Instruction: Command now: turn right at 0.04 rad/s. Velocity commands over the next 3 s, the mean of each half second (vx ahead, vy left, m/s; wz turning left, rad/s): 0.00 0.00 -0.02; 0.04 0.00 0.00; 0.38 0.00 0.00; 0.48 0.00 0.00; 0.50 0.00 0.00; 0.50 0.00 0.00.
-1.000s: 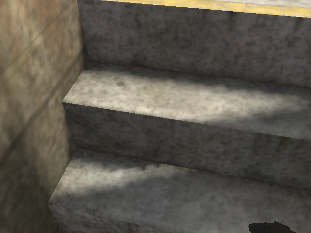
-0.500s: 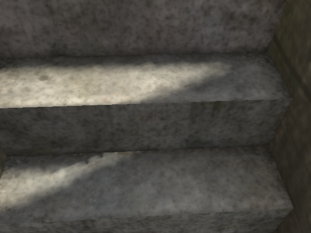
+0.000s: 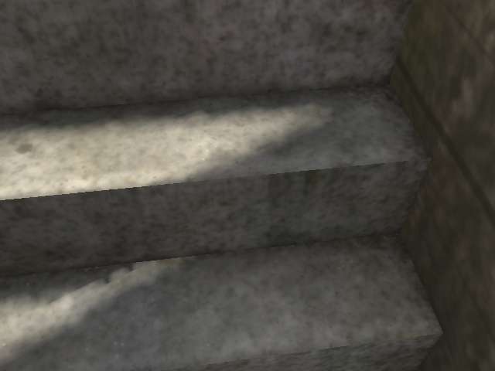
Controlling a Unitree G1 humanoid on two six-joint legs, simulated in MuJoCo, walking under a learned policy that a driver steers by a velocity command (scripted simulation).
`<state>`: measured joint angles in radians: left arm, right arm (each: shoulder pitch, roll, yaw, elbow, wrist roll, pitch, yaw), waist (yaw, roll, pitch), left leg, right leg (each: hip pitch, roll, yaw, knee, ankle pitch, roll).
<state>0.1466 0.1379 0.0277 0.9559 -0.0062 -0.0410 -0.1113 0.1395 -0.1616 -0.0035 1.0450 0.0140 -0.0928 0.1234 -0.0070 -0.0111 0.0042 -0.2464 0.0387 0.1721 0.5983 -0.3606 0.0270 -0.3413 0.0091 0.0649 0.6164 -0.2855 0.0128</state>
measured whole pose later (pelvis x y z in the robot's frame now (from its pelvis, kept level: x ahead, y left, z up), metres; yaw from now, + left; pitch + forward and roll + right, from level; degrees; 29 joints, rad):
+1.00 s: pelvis +0.02 -0.02 +0.00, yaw +0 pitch +1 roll +0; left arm 0.34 0.11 -0.02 1.19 0.00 -0.02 -0.13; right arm 0.31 -0.11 0.05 1.27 -0.01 -0.07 0.10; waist 0.02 0.01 -0.03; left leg -0.24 0.07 0.14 0.62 -0.40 0.00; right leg -0.32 0.04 0.03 0.62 -0.32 -0.03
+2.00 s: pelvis +0.18 +0.01 +0.21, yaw -2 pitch +5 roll -3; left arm -0.05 0.26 0.07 0.71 -0.01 -0.05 -0.09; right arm 0.42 -0.24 -0.09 0.99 -0.02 -0.05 0.06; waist -0.08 -0.02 -0.12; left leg -0.41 0.05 -0.04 0.77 -0.45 -0.05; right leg -0.51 -0.08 -0.24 0.66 -0.24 -0.07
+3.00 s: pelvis +0.56 +0.04 +0.53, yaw +2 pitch +13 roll +5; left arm 0.25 0.28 0.03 1.12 0.08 -0.07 -0.23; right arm -0.05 -0.26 0.03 0.71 -0.03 0.04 0.08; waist -0.06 -0.09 -0.13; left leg -1.04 -0.12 0.08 1.29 -0.48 0.11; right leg -0.42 -0.18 0.05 0.52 0.29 -0.16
